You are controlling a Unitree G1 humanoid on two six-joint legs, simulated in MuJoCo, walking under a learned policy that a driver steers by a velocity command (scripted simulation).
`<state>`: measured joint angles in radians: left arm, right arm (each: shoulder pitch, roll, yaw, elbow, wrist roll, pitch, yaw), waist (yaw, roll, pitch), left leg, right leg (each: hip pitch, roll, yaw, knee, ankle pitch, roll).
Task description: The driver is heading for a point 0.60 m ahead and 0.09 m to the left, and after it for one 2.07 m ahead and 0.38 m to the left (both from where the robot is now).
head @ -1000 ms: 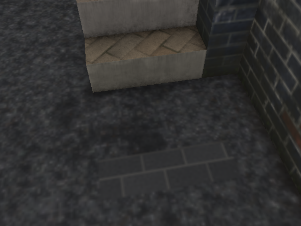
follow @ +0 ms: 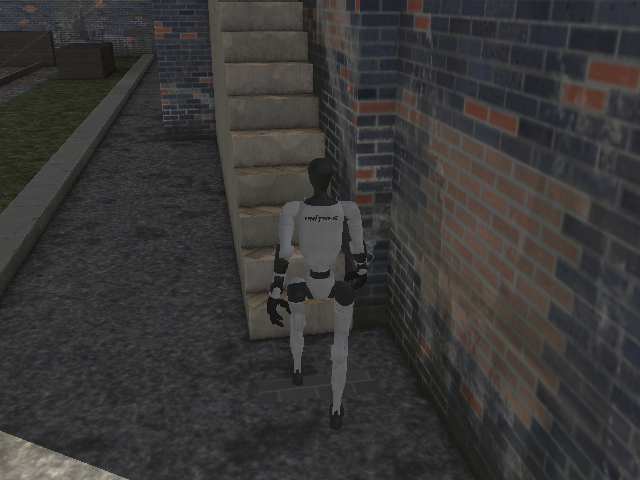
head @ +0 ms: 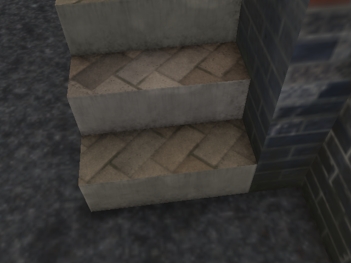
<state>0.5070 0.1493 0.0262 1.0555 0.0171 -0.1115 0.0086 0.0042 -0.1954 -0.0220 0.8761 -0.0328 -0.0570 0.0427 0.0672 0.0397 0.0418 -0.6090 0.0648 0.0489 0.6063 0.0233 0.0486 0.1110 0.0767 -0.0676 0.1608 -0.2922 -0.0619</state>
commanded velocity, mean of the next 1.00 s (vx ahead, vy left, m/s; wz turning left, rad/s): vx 0.28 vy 0.01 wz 0.00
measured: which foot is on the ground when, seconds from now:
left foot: up 0.00-0.06, down 0.08-0.58, up 0.60-0.86, down 0.88-1.00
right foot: down 0.00-0.08, up 0.10-0.52, down 0.54-1.00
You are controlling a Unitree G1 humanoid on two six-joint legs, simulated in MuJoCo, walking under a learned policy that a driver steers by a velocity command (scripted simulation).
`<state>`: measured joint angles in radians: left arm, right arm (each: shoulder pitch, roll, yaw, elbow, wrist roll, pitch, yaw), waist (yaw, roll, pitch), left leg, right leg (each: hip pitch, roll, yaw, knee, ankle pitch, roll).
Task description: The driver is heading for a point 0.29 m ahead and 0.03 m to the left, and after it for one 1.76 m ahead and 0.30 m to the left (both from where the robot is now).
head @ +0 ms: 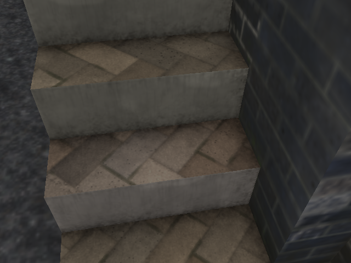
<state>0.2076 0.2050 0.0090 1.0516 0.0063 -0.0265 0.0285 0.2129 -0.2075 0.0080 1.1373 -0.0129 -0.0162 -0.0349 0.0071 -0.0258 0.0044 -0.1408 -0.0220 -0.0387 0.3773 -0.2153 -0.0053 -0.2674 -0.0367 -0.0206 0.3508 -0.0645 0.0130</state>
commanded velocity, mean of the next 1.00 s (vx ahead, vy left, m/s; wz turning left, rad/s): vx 0.08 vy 0.00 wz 0.00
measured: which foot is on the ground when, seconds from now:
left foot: down 0.00-1.00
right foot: down 0.00-1.00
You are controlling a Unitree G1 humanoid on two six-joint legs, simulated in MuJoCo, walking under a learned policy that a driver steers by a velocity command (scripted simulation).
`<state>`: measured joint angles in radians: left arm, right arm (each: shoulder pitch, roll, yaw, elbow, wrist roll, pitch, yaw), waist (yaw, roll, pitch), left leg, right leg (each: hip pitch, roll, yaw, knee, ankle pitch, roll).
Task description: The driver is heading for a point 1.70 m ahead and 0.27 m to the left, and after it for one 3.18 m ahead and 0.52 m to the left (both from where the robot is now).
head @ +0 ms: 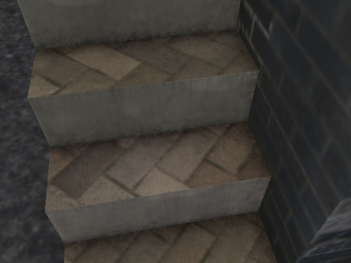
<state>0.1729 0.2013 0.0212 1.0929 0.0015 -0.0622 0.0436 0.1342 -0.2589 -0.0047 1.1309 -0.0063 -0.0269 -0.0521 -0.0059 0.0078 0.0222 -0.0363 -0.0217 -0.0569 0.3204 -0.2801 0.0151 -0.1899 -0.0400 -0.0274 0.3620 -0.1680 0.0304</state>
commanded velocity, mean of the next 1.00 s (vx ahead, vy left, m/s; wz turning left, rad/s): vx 0.01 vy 0.00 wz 0.00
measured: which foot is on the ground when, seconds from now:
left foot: down 0.00-1.00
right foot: down 0.00-1.00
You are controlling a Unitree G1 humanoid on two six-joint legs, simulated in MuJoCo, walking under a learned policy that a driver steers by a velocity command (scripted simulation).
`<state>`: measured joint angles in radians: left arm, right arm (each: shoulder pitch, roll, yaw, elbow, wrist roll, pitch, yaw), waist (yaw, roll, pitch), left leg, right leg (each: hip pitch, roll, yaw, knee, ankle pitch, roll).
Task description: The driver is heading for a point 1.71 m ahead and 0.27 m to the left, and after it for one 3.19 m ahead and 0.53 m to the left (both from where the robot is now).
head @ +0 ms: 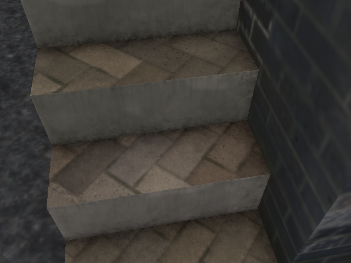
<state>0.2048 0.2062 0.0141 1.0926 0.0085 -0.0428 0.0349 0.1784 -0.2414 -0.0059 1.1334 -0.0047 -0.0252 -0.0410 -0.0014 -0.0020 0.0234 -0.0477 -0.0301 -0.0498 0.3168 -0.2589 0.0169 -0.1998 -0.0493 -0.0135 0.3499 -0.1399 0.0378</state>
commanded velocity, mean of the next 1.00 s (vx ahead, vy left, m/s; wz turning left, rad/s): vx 0.31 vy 0.00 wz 0.00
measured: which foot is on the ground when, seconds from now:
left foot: down 0.00-1.00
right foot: down 0.00-1.00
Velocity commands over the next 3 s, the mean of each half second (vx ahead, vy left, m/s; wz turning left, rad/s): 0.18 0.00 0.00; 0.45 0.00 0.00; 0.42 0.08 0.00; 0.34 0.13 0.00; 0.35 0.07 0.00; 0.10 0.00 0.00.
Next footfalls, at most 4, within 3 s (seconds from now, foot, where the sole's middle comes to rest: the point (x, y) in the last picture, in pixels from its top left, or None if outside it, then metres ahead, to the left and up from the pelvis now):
1.50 left None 0.04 0.18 -0.78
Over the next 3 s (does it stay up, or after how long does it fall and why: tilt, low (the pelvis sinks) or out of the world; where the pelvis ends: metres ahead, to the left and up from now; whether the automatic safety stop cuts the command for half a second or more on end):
stays up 0.02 0.02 0.00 its command is cut before an obstacle after 1.3 s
